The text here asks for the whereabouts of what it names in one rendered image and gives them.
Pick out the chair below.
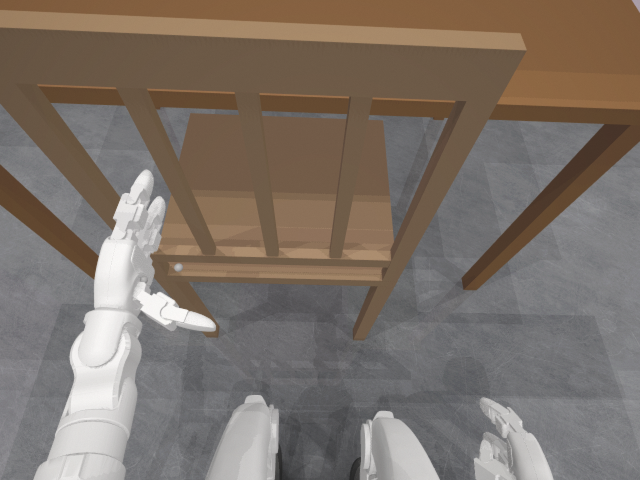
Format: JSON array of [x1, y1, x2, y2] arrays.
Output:
[[0, 10, 527, 341]]

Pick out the robot right hand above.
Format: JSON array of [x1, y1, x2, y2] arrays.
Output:
[[474, 398, 554, 480]]

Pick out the robot right shin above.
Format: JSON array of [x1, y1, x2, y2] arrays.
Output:
[[360, 411, 394, 480]]

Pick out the table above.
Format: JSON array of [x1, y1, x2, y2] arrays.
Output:
[[0, 0, 640, 290]]

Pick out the robot left thigh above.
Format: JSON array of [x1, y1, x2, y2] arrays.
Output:
[[205, 403, 279, 480]]

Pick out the robot left hand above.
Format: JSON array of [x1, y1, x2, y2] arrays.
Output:
[[94, 169, 216, 332]]

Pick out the robot left forearm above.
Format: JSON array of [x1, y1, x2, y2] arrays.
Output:
[[33, 308, 142, 480]]

